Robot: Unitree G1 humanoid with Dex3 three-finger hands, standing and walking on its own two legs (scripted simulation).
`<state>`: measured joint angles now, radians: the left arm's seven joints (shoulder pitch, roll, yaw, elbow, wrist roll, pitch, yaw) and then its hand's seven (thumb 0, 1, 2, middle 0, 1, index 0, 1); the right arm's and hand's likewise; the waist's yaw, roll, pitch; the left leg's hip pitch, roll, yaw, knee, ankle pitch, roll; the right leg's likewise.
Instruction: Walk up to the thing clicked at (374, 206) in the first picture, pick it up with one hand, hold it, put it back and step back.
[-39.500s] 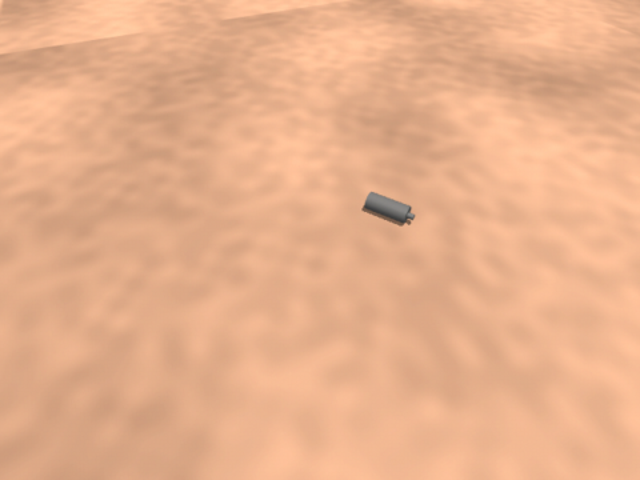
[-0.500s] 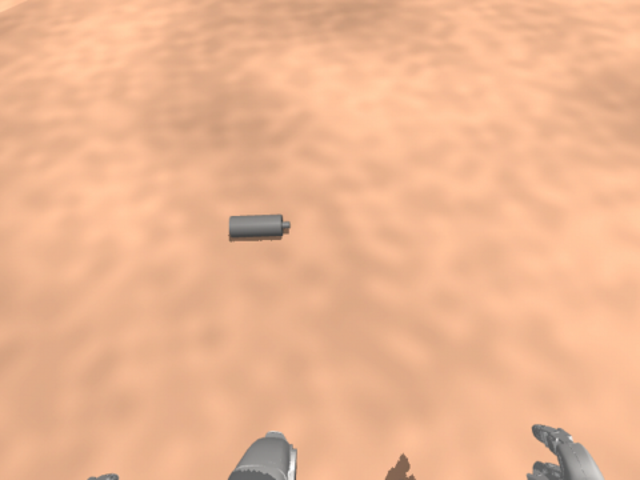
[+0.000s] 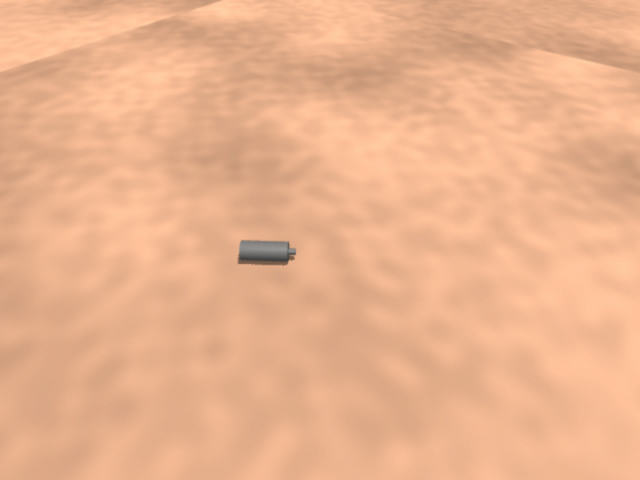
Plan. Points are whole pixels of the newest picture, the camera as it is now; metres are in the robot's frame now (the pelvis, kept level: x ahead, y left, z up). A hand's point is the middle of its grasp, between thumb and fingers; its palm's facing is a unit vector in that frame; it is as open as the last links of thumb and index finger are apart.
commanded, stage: step back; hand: left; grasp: from above
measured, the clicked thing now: (268, 251) +1.13 +0.22 -0.72
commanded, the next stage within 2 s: stand in 0.64 s
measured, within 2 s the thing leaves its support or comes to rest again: neither
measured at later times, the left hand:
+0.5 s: hand out of the picture +0.11 +0.29 -0.15, palm faces +0.01 -0.93 -0.36, open 7.3 cm
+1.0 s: hand out of the picture +0.15 +0.26 -0.13, palm faces -0.03 -0.94 -0.34, open 7.3 cm
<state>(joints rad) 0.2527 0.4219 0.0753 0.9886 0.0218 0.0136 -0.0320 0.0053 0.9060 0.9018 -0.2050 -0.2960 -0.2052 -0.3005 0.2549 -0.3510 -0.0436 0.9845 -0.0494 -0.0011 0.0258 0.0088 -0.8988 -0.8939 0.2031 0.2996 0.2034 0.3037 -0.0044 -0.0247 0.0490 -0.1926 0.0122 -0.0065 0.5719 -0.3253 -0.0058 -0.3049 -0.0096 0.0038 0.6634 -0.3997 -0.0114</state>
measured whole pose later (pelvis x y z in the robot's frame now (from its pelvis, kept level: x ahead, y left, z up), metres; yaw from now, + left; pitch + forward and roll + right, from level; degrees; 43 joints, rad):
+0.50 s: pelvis +0.05 +0.02 +0.00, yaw +0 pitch -2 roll -1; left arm 0.18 0.39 0.03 1.03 0.00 -0.02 0.00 0.00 0.91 0.90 -0.21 -0.30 -0.21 -0.30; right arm 0.15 -0.33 -0.03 1.03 -0.02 -0.02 0.01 0.01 -0.90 -0.89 0.20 0.30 0.20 0.30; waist 0.02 -0.02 0.07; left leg -0.26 0.03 0.02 0.59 -0.30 -0.01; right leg -0.22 0.00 0.01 0.56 -0.30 0.01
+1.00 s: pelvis +0.04 +0.02 +0.02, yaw +0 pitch -3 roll +0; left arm 0.06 0.35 -0.01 1.12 0.00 -0.02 -0.01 0.00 0.91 0.90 -0.21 -0.30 -0.21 -0.30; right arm 0.05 -0.34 -0.01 1.13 -0.01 -0.01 0.01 0.01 -0.90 -0.89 0.20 0.30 0.20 0.30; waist -0.01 0.00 0.07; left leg -0.11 0.02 0.03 0.33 -0.16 -0.02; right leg -0.10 -0.01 0.01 0.34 -0.19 0.01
